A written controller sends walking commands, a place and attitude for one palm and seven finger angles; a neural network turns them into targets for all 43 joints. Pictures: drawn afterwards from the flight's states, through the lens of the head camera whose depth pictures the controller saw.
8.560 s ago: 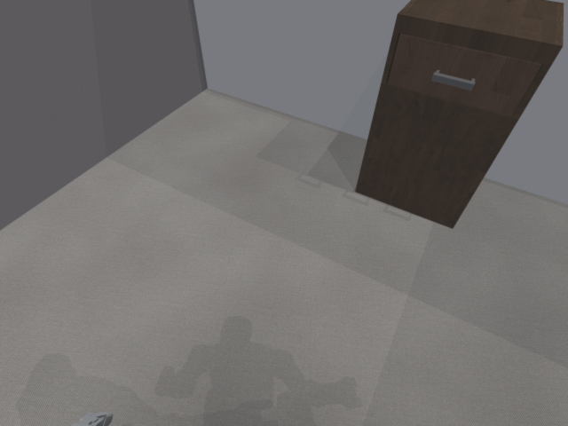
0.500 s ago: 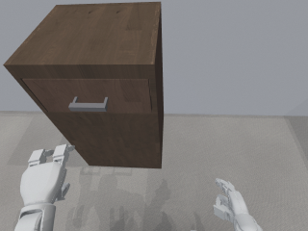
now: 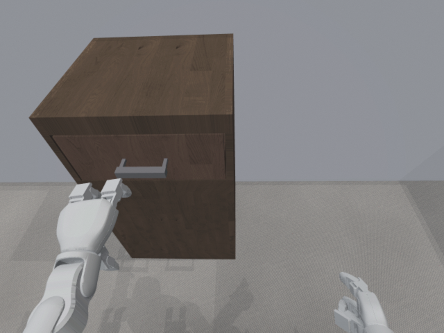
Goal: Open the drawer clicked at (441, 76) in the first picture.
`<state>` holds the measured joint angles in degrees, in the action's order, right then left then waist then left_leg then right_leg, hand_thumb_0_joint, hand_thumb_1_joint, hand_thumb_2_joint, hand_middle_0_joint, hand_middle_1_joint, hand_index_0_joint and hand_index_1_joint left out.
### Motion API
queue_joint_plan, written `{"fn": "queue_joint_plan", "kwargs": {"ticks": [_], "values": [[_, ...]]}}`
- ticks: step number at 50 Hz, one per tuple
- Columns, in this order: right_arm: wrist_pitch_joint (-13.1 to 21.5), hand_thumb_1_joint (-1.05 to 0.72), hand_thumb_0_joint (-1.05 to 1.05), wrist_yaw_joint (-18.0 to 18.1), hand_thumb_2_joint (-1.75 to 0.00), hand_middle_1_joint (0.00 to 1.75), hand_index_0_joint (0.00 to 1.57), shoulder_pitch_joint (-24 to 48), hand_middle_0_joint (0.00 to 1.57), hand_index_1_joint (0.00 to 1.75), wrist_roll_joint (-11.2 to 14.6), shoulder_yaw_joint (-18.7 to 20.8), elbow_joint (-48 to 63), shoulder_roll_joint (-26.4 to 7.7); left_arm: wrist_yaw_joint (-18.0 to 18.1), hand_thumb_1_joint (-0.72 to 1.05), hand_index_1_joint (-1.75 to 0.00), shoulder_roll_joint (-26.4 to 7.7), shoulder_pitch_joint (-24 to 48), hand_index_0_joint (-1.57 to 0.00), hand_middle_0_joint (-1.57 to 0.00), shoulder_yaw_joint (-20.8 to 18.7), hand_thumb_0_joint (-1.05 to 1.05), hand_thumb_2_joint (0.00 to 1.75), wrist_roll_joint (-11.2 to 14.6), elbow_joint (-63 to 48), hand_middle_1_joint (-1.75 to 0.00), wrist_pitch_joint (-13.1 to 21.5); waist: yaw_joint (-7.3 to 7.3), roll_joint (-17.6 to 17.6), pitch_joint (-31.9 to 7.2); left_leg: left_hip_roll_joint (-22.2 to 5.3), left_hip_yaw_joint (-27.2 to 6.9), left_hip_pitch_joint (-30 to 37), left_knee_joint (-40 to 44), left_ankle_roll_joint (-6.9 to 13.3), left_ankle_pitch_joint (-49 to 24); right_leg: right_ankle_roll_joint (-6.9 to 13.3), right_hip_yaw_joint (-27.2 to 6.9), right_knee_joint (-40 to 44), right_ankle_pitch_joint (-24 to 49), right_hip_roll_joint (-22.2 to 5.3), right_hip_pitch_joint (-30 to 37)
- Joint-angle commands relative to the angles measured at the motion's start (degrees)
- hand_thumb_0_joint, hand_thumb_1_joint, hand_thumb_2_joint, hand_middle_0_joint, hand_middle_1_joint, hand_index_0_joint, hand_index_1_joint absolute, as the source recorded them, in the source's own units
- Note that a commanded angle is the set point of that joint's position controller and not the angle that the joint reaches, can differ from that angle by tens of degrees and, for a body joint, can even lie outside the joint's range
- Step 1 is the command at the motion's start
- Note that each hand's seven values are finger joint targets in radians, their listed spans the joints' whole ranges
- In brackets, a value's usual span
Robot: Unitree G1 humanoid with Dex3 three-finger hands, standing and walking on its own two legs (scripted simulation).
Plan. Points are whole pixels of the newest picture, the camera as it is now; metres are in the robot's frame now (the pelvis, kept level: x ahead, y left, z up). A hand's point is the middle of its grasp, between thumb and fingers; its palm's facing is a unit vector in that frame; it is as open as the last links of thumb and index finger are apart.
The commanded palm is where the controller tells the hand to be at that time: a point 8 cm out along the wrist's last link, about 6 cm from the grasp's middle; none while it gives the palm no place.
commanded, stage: raise the hand with hooked fingers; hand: left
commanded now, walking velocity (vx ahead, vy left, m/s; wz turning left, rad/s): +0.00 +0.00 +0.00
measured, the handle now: (143, 167) +0.52 +0.29 -0.07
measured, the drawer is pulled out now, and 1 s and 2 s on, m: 0.00 0.00 0.00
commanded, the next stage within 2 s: move the hooked fingers above the handle in 0.68 s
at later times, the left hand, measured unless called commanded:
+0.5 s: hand (105, 205) +0.30 +0.24 +0.09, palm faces +0.03 -0.08 -1.00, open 13.9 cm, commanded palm +0.27 +0.24 +0.14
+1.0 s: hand (113, 207) +0.30 +0.24 +0.07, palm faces +0.00 -0.04 -1.00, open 13.9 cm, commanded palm +0.29 +0.24 +0.13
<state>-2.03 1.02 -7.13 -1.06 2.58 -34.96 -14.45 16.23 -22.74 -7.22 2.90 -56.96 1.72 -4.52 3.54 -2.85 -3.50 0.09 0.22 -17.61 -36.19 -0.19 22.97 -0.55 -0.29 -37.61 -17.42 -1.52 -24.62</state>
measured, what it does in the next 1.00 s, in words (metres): stands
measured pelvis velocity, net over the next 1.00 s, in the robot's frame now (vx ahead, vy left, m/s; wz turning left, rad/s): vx -0.01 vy -0.02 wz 0.02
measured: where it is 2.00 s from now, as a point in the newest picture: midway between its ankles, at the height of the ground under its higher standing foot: outside the picture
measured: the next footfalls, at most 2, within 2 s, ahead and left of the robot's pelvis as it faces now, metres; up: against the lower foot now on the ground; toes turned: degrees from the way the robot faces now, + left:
none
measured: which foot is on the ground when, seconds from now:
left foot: down 0.00-1.00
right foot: down 0.00-1.00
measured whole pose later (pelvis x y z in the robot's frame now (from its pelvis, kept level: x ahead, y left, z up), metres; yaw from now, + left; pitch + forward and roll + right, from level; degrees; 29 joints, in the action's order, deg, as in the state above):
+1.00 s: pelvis -0.01 -0.02 +0.01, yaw +1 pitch +3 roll +1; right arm -2.3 2.6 -7.8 0.6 0.8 -36.7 -13.6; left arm 7.9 -25.1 11.5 4.7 -57.0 17.7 -1.0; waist 4.6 -3.3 -1.5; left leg -0.6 -1.2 -13.7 -28.3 -1.5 17.4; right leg 0.8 1.3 -30.6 -12.9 -0.9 -20.6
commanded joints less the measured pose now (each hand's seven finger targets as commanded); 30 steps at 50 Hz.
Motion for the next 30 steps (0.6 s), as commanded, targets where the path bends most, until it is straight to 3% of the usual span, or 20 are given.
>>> {"fn": "queue_joint_plan", "kwargs": {"ticks": [1,5,13,19,27,30], "values": [[2.05,-0.90,0.00,0.58,-0.90,0.30,0.20,5.95,0.20,0.30,0.46,0.30,8.87,-5.11,-1.13,-0.50,-1.20,-10.98,16.16,-0.30,-0.30,-5.13,0.00,0.30,-1.09,-9.94,-1.20,-1.73,0.95,-0.44,-8.63,1.22,0.53,1.55,8.79,0.70,-21.77,3.37,2.37,5.68,12.60,2.02,12.03],[1.61,-0.90,0.00,0.73,-0.90,0.30,0.20,5.83,0.20,0.30,0.59,-0.38,8.74,-4.80,-4.07,-0.50,-1.20,-10.70,22.93,-0.30,-0.30,-3.28,0.00,0.30,-1.20,-8.37,-1.20,-1.88,0.66,-0.72,-8.18,1.24,0.41,3.34,10.36,0.63,-21.59,3.49,2.55,7.46,12.07,2.24,13.23],[1.38,-0.90,0.00,1.05,-0.90,0.30,0.20,4.71,0.20,0.30,0.69,-0.87,7.84,-4.85,-8.16,-0.50,-1.20,-12.68,32.22,-0.30,-0.30,-3.38,0.00,0.30,0.16,-5.95,-1.20,0.21,0.37,-0.43,-9.73,1.55,0.20,4.90,12.10,0.55,-22.96,3.46,2.52,9.69,13.85,2.21,16.65],[1.15,-0.90,0.00,0.35,-0.90,0.30,0.20,3.84,0.20,0.30,0.90,-0.22,8.03,-5.46,-9.87,-0.50,-1.20,-12.14,26.18,-0.30,-0.30,-4.54,0.00,0.30,1.53,-3.90,-1.20,1.77,1.49,3.23,-9.38,1.65,0.86,3.28,12.74,0.67,-25.10,3.30,2.38,10.17,16.95,2.16,18.85],[1.78,-0.90,0.00,0.07,-0.90,0.30,0.20,3.56,0.20,0.30,0.82,0.79,7.51,-5.82,-5.42,-0.50,-1.20,-15.40,28.20,-0.30,-0.30,-8.36,0.00,0.30,0.39,-9.00,-1.20,4.29,1.86,-0.35,-12.83,2.02,0.64,3.97,12.31,0.50,-25.78,3.46,1.55,9.56,17.12,2.20,19.03],[1.91,-0.90,0.00,0.20,-0.90,0.30,0.20,3.49,0.20,0.30,1.20,1.02,7.07,-5.59,-3.98,-0.50,-1.20,-13.63,27.46,-0.30,-0.30,-7.05,0.00,0.30,0.60,-7.13,-1.20,3.38,1.64,0.34,-12.39,2.22,1.26,3.75,12.39,0.70,-24.92,3.35,1.70,9.77,17.11,1.97,18.59]]}}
